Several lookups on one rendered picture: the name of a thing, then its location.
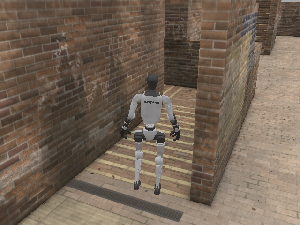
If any left robot thigh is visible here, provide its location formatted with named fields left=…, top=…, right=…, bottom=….
left=134, top=130, right=143, bottom=159

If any robot right foot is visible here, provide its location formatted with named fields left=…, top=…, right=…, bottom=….
left=154, top=184, right=161, bottom=195

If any left robot upper arm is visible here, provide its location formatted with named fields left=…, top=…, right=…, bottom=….
left=127, top=94, right=142, bottom=119

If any right robot upper arm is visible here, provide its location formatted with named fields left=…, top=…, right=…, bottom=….
left=162, top=95, right=175, bottom=121

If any robot left hand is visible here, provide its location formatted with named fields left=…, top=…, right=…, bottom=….
left=120, top=128, right=131, bottom=139

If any robot left forearm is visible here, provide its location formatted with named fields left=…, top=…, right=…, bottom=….
left=122, top=112, right=132, bottom=130

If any robot right hand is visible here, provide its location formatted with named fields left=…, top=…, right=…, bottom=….
left=170, top=130, right=180, bottom=141

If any robot right forearm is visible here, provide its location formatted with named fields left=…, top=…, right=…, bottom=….
left=170, top=114, right=180, bottom=132

